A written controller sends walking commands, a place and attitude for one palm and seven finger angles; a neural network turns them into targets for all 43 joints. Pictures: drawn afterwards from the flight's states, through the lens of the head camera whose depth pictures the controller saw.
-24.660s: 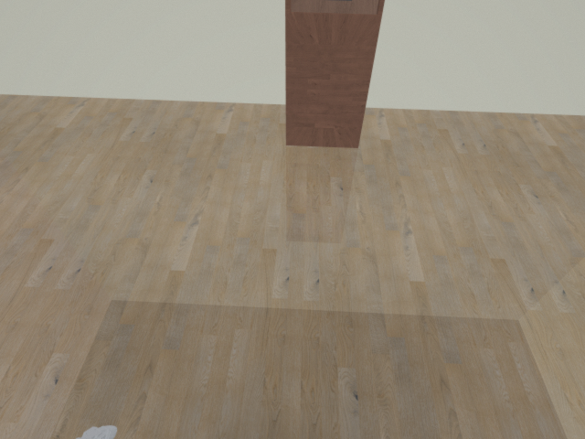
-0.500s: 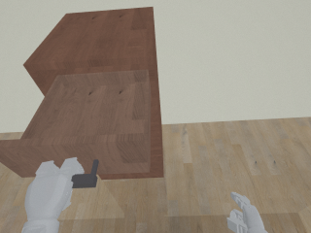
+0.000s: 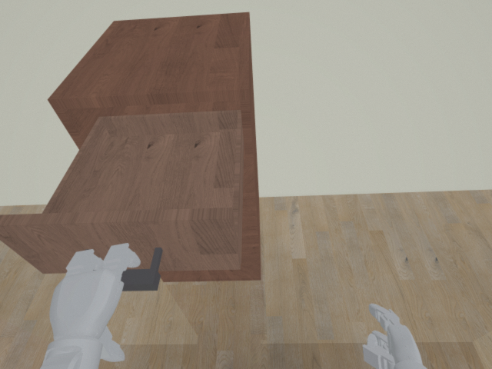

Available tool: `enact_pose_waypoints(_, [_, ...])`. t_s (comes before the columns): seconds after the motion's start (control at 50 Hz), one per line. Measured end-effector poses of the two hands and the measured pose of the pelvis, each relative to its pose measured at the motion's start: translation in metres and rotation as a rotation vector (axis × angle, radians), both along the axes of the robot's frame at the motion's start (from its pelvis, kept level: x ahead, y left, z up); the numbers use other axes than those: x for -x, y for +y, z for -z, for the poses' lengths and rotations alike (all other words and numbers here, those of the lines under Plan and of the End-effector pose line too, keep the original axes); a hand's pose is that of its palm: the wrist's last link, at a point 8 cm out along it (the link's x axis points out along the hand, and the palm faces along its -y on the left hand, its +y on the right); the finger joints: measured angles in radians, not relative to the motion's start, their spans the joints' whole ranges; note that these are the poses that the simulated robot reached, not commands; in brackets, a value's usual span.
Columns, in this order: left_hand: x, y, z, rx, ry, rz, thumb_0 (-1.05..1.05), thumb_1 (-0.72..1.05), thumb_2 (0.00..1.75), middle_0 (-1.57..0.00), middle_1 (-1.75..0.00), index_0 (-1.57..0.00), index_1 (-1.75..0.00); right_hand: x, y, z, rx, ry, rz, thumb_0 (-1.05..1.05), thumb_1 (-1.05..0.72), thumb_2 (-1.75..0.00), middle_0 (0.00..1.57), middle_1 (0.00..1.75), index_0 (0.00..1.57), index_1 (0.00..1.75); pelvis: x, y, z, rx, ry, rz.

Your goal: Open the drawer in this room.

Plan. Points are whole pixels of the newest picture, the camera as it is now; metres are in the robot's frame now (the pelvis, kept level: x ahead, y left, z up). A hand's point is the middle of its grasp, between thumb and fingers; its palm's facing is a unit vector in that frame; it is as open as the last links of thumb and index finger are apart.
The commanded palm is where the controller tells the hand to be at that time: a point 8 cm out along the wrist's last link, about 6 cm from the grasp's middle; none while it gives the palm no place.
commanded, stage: lift the hand off the handle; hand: left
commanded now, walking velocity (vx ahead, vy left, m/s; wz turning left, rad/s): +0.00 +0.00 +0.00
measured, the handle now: (118, 267) +0.25 +0.24 +0.05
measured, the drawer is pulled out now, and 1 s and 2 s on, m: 0.30 0.30 0.30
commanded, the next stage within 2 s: draw the hand back to the body in 1.56 s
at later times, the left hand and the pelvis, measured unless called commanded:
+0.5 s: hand (114, 293) +0.21 +0.23 +0.05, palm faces +0.08 -0.10 -0.99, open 13.5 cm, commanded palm +0.18 +0.22 +0.12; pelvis +0.00 +0.00 +0.00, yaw +0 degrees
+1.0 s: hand (94, 271) +0.21 +0.23 +0.12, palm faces +0.10 -0.11 -0.99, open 13.5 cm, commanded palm +0.18 +0.22 +0.19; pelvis +0.00 +0.00 +0.02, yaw +1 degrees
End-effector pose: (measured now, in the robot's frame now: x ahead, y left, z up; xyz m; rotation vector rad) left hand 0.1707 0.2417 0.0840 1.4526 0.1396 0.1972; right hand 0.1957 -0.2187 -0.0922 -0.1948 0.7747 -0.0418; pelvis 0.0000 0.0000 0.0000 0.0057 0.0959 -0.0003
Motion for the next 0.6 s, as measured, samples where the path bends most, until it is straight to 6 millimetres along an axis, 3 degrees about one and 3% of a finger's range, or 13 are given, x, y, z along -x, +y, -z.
enact_pose_waypoints(0.34, [-0.010, -0.009, -0.001, -0.003, -0.004, 0.004, 0.00, -0.49, 0.31, -0.31, -1.20, -0.35, -1.22, 0.007, 0.008, 0.003, -0.021, 0.012, -0.006, 0.02, -0.90, -0.90, 0.20, 0.30, 0.20, 0.30, 0.003, -0.001, -0.001, -0.002, -0.012, -0.001])
enact_pose_waypoints(0.6, [-0.010, -0.014, -0.038, -0.004, -0.047, 0.019, 0.00, -0.49, 0.30, -0.32, -1.20, -0.38, -1.23, -0.004, 0.008, -0.008, -0.034, -0.028, -0.019, 0.02, -0.90, -0.90, 0.20, 0.30, 0.20, 0.30, 0.001, -0.003, -0.009, -0.006, -0.054, -0.005])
